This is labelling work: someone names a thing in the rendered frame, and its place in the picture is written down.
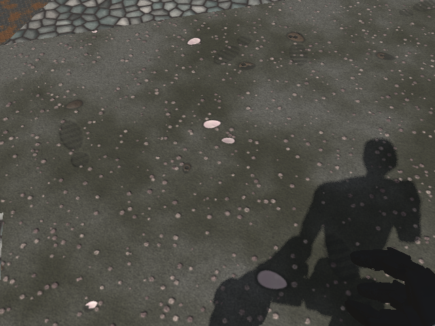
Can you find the robot right hand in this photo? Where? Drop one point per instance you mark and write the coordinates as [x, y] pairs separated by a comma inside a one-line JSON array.
[[414, 302]]

